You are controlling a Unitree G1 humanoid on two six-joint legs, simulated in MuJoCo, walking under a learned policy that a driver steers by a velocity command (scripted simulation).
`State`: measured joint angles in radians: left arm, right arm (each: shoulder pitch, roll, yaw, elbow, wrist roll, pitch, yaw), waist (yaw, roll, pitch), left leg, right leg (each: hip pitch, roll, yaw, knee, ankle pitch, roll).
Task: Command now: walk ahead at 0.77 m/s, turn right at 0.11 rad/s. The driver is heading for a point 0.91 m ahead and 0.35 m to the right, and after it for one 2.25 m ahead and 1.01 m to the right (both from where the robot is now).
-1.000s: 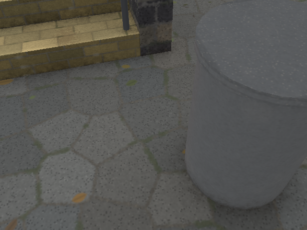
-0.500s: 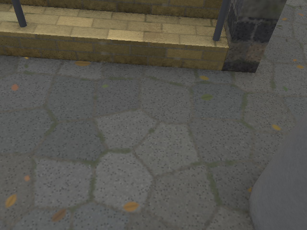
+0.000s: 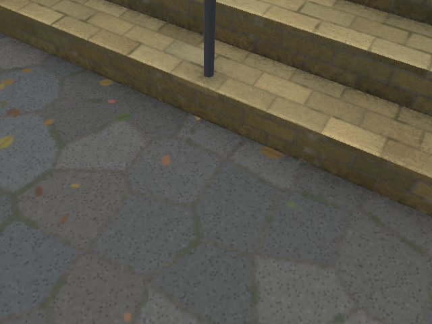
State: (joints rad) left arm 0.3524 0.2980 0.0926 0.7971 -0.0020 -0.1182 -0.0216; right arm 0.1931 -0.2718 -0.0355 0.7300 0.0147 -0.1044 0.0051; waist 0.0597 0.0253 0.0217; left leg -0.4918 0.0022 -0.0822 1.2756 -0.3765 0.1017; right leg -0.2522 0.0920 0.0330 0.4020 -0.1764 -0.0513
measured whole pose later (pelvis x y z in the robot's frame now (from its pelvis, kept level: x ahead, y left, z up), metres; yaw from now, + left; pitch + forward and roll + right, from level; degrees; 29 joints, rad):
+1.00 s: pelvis +0.29 -0.01 +0.00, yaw -47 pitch +3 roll +2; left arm 0.14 0.31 0.06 0.52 0.01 0.05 0.03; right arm 0.11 -0.30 -0.07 0.75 0.00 -0.01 -0.01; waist 0.00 0.01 0.02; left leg -0.48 -0.02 -0.08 0.78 -0.32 -0.07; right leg -0.38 0.12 0.18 0.55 -0.19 -0.05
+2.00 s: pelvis +0.75 +0.00 +0.00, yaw -20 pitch +0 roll +1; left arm 0.23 0.29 0.05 0.76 -0.05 -0.05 0.00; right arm 0.41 -0.24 -0.04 0.80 -0.02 -0.11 0.03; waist -0.04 -0.06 0.02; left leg -0.13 -0.03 0.18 0.47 -0.34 0.07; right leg -0.73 -0.13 0.09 1.31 -0.07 -0.05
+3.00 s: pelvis +1.33 -0.32 +0.20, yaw -53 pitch +4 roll +1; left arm -0.01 0.15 -0.06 0.62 0.08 -0.02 0.00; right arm 0.40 -0.23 -0.03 0.80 0.02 -0.05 -0.03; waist -0.08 -0.04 -0.01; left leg -0.49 -0.01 -0.08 1.31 -0.56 -0.01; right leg -0.27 -0.04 -0.01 0.35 -0.09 0.00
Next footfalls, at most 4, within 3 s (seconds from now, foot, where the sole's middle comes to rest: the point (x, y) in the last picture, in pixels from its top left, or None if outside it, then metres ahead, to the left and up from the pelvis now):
0.20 left None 0.37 0.13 -0.77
0.62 right None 0.29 -0.12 -0.77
1.08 left None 0.45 0.04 -0.77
1.76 left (213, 238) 0.76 0.07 -0.77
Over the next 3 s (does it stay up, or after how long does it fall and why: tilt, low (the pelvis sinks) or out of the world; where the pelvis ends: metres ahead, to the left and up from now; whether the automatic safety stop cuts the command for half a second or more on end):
stays up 1.33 -0.32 0.20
